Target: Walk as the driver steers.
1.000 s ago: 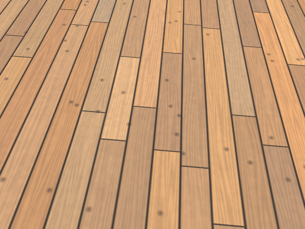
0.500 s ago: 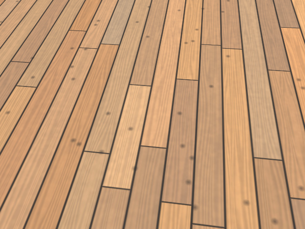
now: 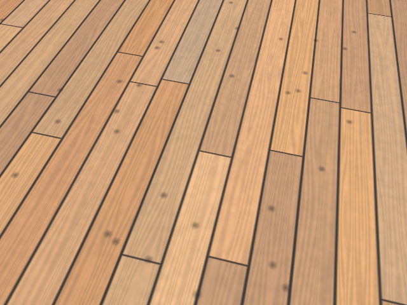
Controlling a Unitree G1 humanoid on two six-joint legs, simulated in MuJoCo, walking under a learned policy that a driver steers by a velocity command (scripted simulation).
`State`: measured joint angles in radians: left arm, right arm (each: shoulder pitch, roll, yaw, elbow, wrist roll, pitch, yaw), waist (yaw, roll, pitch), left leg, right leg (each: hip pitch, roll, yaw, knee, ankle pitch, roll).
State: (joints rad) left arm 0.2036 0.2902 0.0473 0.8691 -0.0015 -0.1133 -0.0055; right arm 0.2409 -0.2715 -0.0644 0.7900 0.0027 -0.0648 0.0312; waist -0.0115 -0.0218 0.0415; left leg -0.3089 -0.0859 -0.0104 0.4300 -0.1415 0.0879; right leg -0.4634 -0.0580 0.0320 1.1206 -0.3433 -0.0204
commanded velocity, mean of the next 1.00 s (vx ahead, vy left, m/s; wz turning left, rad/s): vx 0.14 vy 0.00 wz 0.13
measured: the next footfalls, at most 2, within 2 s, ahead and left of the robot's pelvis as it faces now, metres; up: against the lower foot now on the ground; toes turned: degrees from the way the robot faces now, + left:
right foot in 0.30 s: +0.35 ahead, -0.12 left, +0.00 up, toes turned +7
left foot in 0.58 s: +0.25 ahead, +0.12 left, +0.00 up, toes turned +5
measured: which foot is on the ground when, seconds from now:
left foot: down 0.00-0.32, up 0.34-0.56, down 0.58-1.00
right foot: up 0.00-0.28, down 0.30-1.00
